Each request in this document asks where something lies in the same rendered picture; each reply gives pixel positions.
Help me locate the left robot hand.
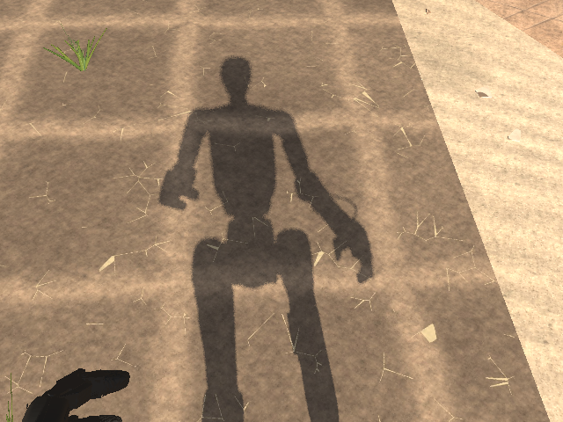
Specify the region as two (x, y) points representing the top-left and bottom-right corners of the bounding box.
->
(22, 368), (130, 422)

